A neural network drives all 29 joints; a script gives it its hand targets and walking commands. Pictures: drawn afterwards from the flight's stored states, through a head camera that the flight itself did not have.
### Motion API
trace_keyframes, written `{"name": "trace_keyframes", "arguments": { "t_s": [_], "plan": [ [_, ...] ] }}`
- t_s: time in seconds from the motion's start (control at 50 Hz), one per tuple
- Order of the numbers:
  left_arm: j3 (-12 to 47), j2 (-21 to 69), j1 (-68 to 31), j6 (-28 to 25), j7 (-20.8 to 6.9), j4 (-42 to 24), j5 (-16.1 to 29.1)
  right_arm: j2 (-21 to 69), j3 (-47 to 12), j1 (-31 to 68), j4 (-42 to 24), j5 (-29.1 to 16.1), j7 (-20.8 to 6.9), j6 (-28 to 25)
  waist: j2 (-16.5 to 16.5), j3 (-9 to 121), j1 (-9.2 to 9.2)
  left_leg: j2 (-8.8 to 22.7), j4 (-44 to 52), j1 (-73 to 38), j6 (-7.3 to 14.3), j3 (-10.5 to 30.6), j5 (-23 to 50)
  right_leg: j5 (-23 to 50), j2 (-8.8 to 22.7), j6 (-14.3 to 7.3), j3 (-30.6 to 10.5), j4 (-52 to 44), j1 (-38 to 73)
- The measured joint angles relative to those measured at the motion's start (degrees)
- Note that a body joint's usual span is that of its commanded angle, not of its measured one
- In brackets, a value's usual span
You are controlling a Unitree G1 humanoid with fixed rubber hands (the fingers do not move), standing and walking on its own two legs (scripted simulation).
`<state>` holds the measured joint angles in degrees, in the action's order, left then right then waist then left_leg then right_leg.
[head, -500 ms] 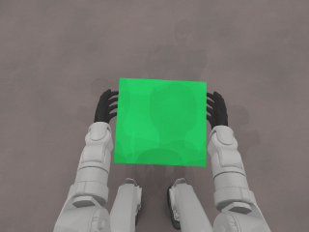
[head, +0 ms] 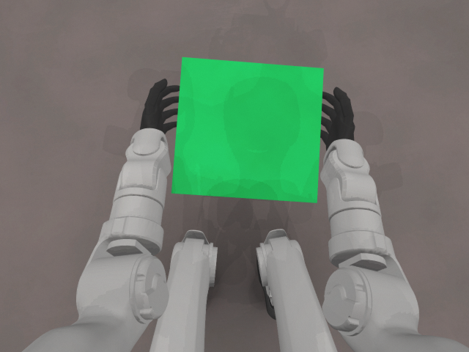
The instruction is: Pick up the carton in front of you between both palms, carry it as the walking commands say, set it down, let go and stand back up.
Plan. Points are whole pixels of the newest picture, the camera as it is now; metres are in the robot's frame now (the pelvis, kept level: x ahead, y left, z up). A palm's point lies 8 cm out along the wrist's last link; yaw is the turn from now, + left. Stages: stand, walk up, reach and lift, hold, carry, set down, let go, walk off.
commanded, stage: set down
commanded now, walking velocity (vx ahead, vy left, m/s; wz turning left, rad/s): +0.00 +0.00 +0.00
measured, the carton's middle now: (243, 144) +0.46 -0.01 -0.17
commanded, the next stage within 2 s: none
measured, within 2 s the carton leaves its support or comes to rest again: rests again in 1.26 s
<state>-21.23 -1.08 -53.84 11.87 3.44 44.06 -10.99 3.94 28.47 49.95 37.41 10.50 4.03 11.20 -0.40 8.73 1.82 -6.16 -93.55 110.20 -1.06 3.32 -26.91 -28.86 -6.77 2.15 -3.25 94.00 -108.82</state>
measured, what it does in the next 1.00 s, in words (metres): lowers itself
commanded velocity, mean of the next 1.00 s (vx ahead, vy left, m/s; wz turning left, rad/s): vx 0.00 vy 0.00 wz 0.00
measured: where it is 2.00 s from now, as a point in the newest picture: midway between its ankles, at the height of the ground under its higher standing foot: (235, 295)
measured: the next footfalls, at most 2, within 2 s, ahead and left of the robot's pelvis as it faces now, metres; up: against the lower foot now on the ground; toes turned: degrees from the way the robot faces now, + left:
none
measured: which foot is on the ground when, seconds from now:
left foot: down 0.00-1.00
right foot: down 0.00-1.00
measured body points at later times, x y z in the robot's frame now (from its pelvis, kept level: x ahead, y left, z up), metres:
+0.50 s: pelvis -0.01 +0.00 -0.11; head +0.32 +0.01 +0.19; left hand +0.52 +0.13 -0.26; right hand +0.48 -0.17 -0.26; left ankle +0.10 +0.11 -0.49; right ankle +0.09 -0.12 -0.49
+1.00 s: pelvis -0.01 +0.00 -0.15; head +0.33 +0.00 +0.14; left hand +0.51 +0.13 -0.32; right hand +0.48 -0.17 -0.32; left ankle +0.10 +0.11 -0.49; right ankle +0.09 -0.12 -0.49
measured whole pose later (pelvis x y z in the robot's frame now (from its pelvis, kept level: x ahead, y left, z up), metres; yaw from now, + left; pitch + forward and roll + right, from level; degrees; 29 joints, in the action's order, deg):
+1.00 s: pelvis -0.01 +0.00 -0.15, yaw -1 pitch +40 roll -1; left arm -9.4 -12.6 -72.9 6.1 6.7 63.6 0.0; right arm -4.7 21.6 66.1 51.3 0.0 9.3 7.5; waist 0.9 -9.4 1.9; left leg -6.8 -123.9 130.9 -2.4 2.1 -32.6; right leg -34.2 -8.6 2.9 -0.7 124.3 -129.9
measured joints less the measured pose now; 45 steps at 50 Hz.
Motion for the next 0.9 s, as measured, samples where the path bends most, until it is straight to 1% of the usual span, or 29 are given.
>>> {"name": "trace_keyframes", "arguments": {
  "t_s": [0.06,0.14,0.22,0.26,0.34,0.42,0.48,0.5,0.58,0.62,0.7,0.76,0.8,0.84,0.9],
  "plan": [
    [0.63,-0.73,-2.05,-0.48,0.27,0.36,1.18,-0.87,-0.73,1.16,-0.47,-1.33,0.41,-0.46,-0.13,-0.57,-0.08,-0.36,-3.33,3.64,-0.15,0.07,-0.56,-0.67,-0.18,0.26,0.24,3.24,-3.5],
    [0.62,-1.37,-3.63,-0.64,0.35,1.48,1.5,-1.51,-1.09,2.61,-0.38,-1.87,0.76,0.31,-0.46,-1.3,0.02,-0.73,-6.95,7.8,-0.24,0.15,-1.11,-1.34,-0.42,0.62,0.52,6.67,-7.46],
    [3.38,-3.14,-5.0,-0.17,0.96,2.1,3.07,-2.01,-1.5,3.75,0.2,-3.5,1.55,0.23,-0.17,-2.25,0.02,-0.81,-10.18,11.42,-0.29,-0.03,-1.52,-1.65,-0.9,0.98,0.53,9.77,-11.07],
    [3.56,-3.76,-6.79,-0.39,1.22,3.49,3.84,-2.76,-1.61,5.19,0.87,-4.55,1.85,0.41,-0.26,-3.5,-0.05,-1.13,-11.82,12.78,-0.34,-0.11,-1.61,-1.91,-0.86,1.16,0.59,11.51,-12.33],
    [4.13,-5.31,-10.26,-0.38,1.44,5.59,4.59,-3.75,-1.46,8.24,2.69,-4.55,2.2,0.12,-0.21,-5.72,0.05,-1.51,-15.27,15.46,-0.52,-0.22,-1.93,-2.45,-1.0,1.4,0.81,14.99,-14.89],
    [4.57,-6.47,-13.72,0.13,1.52,7.73,3.75,-4.48,-0.33,11.04,4.89,-3.8,2.12,-0.23,-0.27,-7.38,0.4,-1.78,-18.29,18.34,-0.58,-0.45,-2.21,-2.9,-1.14,1.62,0.93,18.04,-17.65],
    [4.59,-6.85,-16.11,-0.44,1.78,9.37,3.48,-5.29,-0.41,12.36,4.97,-4.22,2.27,-0.23,0.0,-9.25,0.05,-1.67,-20.21,20.18,-0.58,-0.66,-2.4,-3.0,-1.51,1.91,0.92,19.92,-19.57],
    [4.97,-7.11,-16.6,-0.87,1.73,9.59,3.57,-5.5,-0.95,12.46,4.32,-5.09,2.64,-0.15,0.14,-10.02,-0.25,-1.51,-20.95,20.69,-0.57,-0.67,-2.54,-3.0,-1.75,2.02,0.99,20.55,-20.13],
    [7.09,-9.33,-18.24,-1.55,1.68,10.16,6.42,-5.8,-2.21,14.28,5.0,-6.81,3.85,-1.12,0.51,-13.25,-0.14,-1.38,-23.61,22.49,-0.63,-0.94,-2.91,-3.23,-2.13,2.27,1.08,23.16,-21.99],
    [8.17,-10.38,-18.75,-2.57,1.64,11.56,7.9,-6.03,-3.26,14.8,5.5,-7.52,4.57,-1.51,0.52,-15.61,-0.29,-0.87,-25.14,21.93,-0.47,-1.32,-3.53,-3.6,-2.46,2.37,1.04,24.58,-21.56],
    [11.64,-11.44,-18.84,-2.82,2.83,13.34,11.74,-7.57,-6.2,14.57,7.47,-9.52,5.41,-1.76,-0.46,-17.72,0.29,-1.16,-27.39,21.17,-0.15,-1.99,-4.83,-5.41,-1.83,2.3,0.97,27.19,-20.56],
    [13.33,-11.6,-19.34,-3.62,3.65,14.07,13.32,-8.47,-7.26,14.41,7.97,-11.21,5.61,-2.71,-0.47,-18.13,0.71,-1.19,-28.59,21.04,-0.14,-2.26,-5.39,-6.09,-1.62,2.1,1.03,28.61,-20.49],
    [12.98,-11.32,-19.82,-4.49,3.8,15.11,13.33,-9.12,-7.88,14.58,8.6,-11.56,5.56,-3.19,-0.52,-18.01,0.86,-1.2,-29.36,21.09,-0.27,-2.15,-5.68,-6.33,-1.57,1.95,1.29,29.34,-20.55],
    [11.73,-10.44,-20.2,-5.08,3.94,16.55,11.63,-9.76,-7.55,14.81,9.86,-12.07,5.0,-3.43,-0.45,-17.59,0.44,-1.11,-29.91,21.22,-0.39,-1.97,-5.89,-6.38,-1.59,1.76,1.59,29.81,-20.79],
    [11.22,-10.2,-19.22,-5.43,3.87,17.14,11.06,-9.47,-7.45,14.51,10.63,-11.62,4.87,-3.4,0.29,-16.9,0.13,-0.92,-30.26,21.34,-0.76,-1.67,-6.05,-6.15,-1.73,1.36,1.98,30.15,-21.24]
  ]
}}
